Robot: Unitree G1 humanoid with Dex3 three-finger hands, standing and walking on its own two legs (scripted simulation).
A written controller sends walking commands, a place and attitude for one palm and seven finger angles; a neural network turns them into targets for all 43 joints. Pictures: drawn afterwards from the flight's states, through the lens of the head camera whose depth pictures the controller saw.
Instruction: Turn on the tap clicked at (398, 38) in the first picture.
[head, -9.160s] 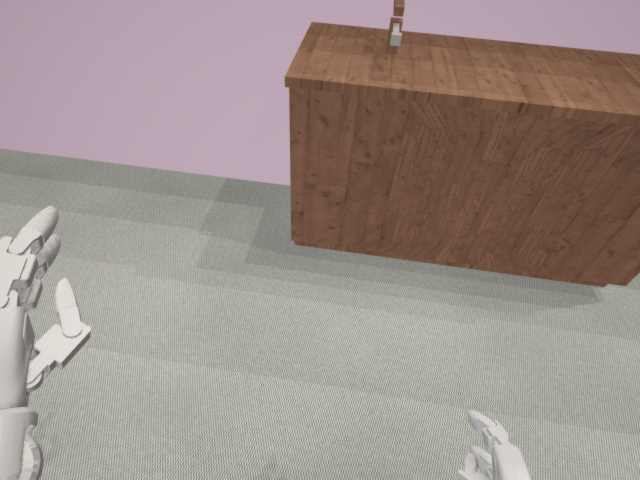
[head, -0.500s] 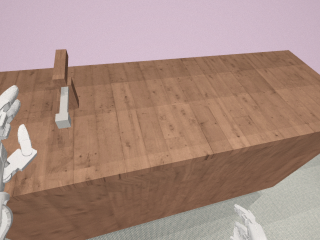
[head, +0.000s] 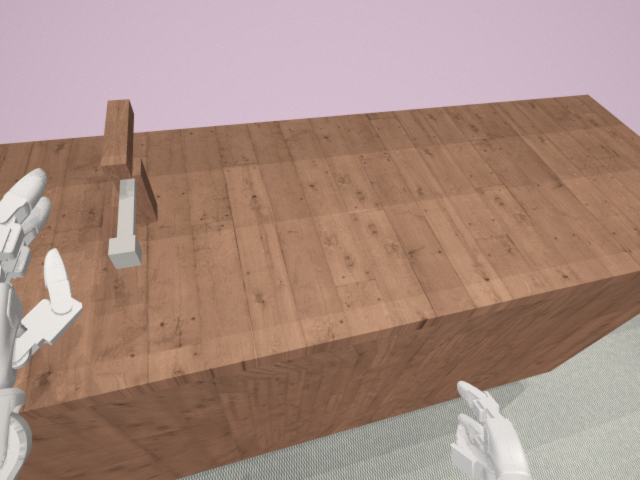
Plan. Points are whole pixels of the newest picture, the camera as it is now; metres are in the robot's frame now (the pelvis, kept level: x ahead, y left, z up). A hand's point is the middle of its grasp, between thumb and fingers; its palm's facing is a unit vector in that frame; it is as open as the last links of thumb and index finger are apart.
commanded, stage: shuffle to correct the standing spot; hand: left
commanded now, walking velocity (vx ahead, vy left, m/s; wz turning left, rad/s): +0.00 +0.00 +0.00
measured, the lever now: (125, 252) +0.33 +0.27 +0.09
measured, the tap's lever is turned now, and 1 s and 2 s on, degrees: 0 0 0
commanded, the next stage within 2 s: come to a stop and stand still in 0.40 s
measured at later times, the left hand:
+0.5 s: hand (116, 350) +0.18 +0.20 +0.16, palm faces +0.31 -0.85 -0.42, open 7.4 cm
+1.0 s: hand (57, 373) +0.16 +0.23 +0.16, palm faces +0.40 -0.82 -0.41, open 7.4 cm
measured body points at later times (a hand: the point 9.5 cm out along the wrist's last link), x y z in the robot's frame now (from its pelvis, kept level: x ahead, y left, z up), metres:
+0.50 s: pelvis -0.04 -0.04 -0.01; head +0.03 -0.01 +0.44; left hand +0.16 +0.24 +0.18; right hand +0.16 -0.25 -0.08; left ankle +0.03 +0.08 -0.74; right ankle +0.00 -0.15 -0.74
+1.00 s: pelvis -0.04 -0.02 +0.00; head -0.03 +0.00 +0.45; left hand +0.13 +0.27 +0.19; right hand +0.11 -0.23 -0.09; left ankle +0.02 +0.08 -0.74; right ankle +0.00 -0.15 -0.74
